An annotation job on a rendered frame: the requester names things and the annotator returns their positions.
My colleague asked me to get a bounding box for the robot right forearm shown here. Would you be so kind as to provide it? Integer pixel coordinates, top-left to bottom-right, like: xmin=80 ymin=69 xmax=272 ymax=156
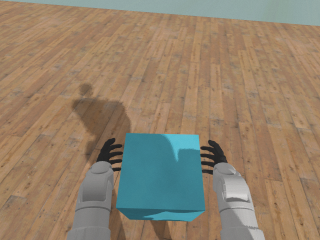
xmin=212 ymin=162 xmax=265 ymax=240

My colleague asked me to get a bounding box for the robot left forearm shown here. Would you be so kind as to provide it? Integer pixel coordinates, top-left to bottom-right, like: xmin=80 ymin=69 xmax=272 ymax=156
xmin=66 ymin=161 xmax=114 ymax=240

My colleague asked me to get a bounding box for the right robot hand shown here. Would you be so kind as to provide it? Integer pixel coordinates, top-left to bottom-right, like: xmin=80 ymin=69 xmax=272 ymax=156
xmin=200 ymin=140 xmax=228 ymax=175

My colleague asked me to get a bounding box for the left robot hand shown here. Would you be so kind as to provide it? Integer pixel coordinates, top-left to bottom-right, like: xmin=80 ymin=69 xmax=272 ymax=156
xmin=96 ymin=138 xmax=123 ymax=172

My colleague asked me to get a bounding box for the carton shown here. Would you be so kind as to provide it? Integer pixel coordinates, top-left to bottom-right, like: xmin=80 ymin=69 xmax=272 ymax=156
xmin=116 ymin=133 xmax=206 ymax=222

